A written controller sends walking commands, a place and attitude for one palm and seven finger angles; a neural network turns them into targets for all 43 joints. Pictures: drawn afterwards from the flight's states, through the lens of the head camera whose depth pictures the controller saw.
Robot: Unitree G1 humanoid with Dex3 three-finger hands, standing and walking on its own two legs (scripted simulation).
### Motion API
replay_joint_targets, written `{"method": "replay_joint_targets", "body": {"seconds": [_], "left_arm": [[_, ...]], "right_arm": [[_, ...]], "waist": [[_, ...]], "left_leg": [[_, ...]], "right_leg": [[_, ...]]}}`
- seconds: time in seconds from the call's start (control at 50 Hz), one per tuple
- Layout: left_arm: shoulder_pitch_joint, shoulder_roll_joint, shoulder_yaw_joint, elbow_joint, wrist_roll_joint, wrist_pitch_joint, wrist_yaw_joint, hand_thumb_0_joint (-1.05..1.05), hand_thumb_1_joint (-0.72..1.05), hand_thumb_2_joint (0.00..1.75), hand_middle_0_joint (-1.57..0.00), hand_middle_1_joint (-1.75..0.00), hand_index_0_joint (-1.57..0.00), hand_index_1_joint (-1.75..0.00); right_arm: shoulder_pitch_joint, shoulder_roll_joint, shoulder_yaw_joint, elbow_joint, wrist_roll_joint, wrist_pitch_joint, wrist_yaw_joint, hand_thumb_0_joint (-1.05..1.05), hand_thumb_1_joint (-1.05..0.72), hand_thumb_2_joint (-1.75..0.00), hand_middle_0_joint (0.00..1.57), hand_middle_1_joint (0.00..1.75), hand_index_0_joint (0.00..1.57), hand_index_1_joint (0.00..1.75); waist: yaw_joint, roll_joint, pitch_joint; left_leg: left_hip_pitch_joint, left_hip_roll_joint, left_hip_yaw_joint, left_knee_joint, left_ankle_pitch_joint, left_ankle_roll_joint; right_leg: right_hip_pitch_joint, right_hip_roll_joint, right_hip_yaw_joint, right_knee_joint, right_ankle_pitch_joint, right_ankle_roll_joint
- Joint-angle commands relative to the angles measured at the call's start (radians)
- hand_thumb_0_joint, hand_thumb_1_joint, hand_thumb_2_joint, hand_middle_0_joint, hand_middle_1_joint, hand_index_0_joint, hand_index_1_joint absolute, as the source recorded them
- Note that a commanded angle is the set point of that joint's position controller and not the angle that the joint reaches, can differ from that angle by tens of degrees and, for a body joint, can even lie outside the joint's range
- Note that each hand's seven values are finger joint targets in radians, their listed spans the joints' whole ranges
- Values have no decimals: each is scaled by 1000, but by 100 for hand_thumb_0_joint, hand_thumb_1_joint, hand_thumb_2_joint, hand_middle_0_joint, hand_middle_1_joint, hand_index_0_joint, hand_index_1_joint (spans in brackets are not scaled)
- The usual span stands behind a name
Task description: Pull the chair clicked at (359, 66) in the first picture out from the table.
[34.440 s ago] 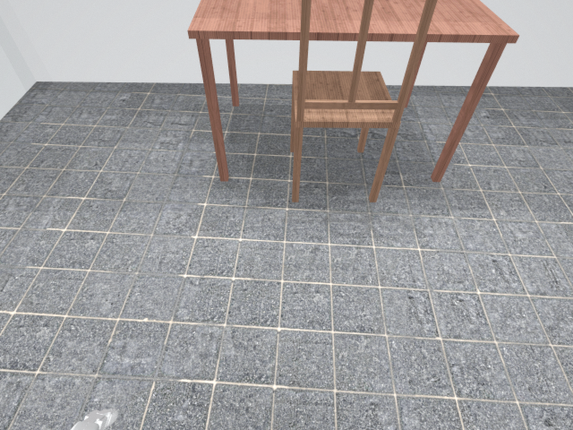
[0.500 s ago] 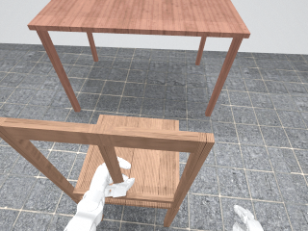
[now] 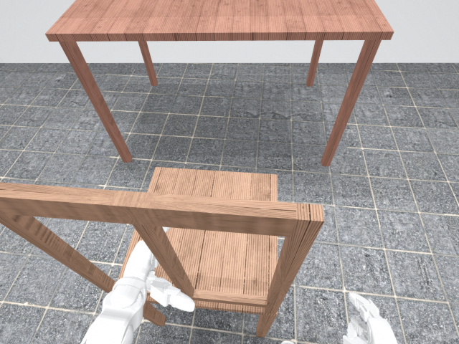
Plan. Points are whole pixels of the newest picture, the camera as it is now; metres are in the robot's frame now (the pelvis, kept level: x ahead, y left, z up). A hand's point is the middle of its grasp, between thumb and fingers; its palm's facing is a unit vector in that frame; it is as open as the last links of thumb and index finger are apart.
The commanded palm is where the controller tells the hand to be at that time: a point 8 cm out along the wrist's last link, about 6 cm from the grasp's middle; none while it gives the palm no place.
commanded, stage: open the thumb and straighten the fingers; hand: left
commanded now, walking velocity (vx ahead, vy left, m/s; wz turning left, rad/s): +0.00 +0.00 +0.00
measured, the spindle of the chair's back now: (172, 266) +0.26 +0.11 -0.01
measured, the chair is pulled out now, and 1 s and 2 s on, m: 0.67 0.67 0.67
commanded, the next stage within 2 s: draw the fingers out of the gap in 0.04 s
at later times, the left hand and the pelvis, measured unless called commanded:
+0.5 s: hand (163, 313) +0.19 +0.12 -0.05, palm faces -0.11 -0.99 -0.11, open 17.5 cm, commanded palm +0.18 +0.17 -0.02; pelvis +0.01 +0.01 -0.01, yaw +1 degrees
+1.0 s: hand out of the picture +0.13 +0.12 -0.04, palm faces -0.09 -0.99 -0.11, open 17.5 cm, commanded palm +0.11 +0.17 -0.02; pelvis +0.00 +0.01 -0.03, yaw +1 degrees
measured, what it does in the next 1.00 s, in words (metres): stands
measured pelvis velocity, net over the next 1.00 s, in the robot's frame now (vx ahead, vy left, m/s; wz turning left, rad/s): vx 0.00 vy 0.01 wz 0.03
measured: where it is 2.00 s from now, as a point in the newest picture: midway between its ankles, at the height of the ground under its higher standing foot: outside the picture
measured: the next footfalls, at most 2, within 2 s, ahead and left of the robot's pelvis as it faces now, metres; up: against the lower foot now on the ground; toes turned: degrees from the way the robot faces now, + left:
none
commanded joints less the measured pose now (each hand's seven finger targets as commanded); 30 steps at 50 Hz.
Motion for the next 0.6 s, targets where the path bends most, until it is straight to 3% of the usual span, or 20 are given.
{"method": "replay_joint_targets", "body": {"seconds": [0.0,0.08,0.1,0.12,0.16,0.22,0.24,0.34,0.4,0.42,0.52,0.58], "left_arm": [[-139,53,11,-220,-6,-26,-25,0,-55,20,0,0,0,0],[-59,37,-8,-281,-5,-9,-22,0,-55,20,0,0,0,0],[-42,52,4,-295,-4,-7,-16,0,-55,20,0,0,0,0],[-93,152,104,-245,1,-5,-5,0,-55,20,0,0,0,0],[-26,147,105,-259,9,-7,-5,0,-55,20,0,0,0,0],[93,116,74,-348,11,-13,-11,0,-55,20,0,0,0,0],[138,115,70,-382,10,-13,-13,0,-55,20,0,0,0,0],[258,72,-6,-507,5,-7,-22,0,-55,20,0,0,0,0],[279,61,-37,-554,9,-7,-18,0,-55,20,0,0,0,0],[302,71,-28,-557,13,-8,-16,0,-55,20,0,0,0,0],[347,96,-21,-637,35,-25,11,0,-55,20,0,0,0,0],[401,88,-37,-665,48,-17,19,0,-55,20,0,0,0,0]], "right_arm": [[-27,-133,-50,-146,4,-52,-16,0,-90,-90,20,30,20,30],[-23,-128,-53,-162,2,-63,-16,0,-90,-90,20,30,20,30],[-22,-130,-53,-163,2,-62,-15,0,-90,-90,20,30,20,30],[-10,-144,-52,-146,1,-50,-23,0,-90,-90,20,30,20,30],[-17,-137,-52,-165,-1,-42,-25,0,-90,-90,20,30,20,30],[-29,-124,-53,-199,1,-44,-17,0,-90,-90,20,30,20,30],[-39,-123,-55,-208,3,-47,-18,0,-90,-90,20,30,20,30],[-43,-120,-54,-226,5,-69,-22,0,-90,-90,20,30,20,30],[-29,-123,-53,-231,2,-84,-30,0,-90,-90,20,30,20,30],[-32,-125,-54,-231,2,-87,-34,0,-90,-90,20,30,20,30],[-37,-119,-49,-243,-3,-99,-47,0,-90,-90,20,30,20,30],[-43,-110,-45,-256,-2,-95,-49,0,-90,-90,20,30,20,30]], "waist": [[-25,-94,-245],[-15,-71,-278],[-16,-91,-281],[-21,-132,-240],[-3,-138,-234],[15,-79,-280],[21,-25,-281],[-10,-37,-241],[-28,-83,-225],[-26,-91,-203],[-17,-90,-215],[-9,-49,-215]], "left_leg": [[8,-12,-6,-73,330,27],[25,-10,-13,-56,392,25],[19,-9,-12,-51,390,24],[-23,-13,-11,-45,357,24],[-50,-18,-7,-53,334,26],[-34,-17,2,-42,373,23],[-22,-14,0,-39,397,22],[-24,-8,-17,-12,388,24],[-40,-12,-30,6,337,27],[-53,-12,-31,9,320,26],[-72,-20,-45,24,275,26],[-74,-21,-46,31,276,25]], "right_leg": [[224,8,9,-71,346,-5],[234,4,0,-49,403,-10],[234,3,1,-47,409,-9],[218,7,6,-47,395,-6],[241,3,13,-45,388,-7],[261,-4,16,-28,420,-13],[258,-6,13,-24,431,-19],[189,-1,-4,-19,380,-15],[141,3,-12,-10,320,-7],[126,5,-15,-5,299,-7],[97,4,-15,18,225,-11],[82,3,-15,31,209,-14]]}}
